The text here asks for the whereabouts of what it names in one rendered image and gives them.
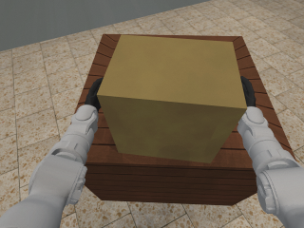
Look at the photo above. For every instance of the left robot forearm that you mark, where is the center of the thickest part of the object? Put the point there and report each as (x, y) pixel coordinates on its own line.
(76, 142)

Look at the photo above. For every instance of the pedestal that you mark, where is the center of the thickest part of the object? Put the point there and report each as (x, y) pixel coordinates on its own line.
(229, 179)

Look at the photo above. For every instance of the left robot hand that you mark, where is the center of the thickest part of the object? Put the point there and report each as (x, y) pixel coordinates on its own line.
(91, 97)

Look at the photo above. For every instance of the robot left upper arm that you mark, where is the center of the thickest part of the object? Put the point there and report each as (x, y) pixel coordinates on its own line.
(59, 182)

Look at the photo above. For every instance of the carton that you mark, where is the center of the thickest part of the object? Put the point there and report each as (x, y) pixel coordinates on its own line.
(172, 98)

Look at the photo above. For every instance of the robot right upper arm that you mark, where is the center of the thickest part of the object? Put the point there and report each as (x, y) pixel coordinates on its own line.
(281, 192)

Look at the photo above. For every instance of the right robot hand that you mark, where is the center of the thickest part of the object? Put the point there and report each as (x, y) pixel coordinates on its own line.
(248, 91)

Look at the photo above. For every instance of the right robot forearm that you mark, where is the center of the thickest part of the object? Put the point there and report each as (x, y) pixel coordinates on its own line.
(261, 144)

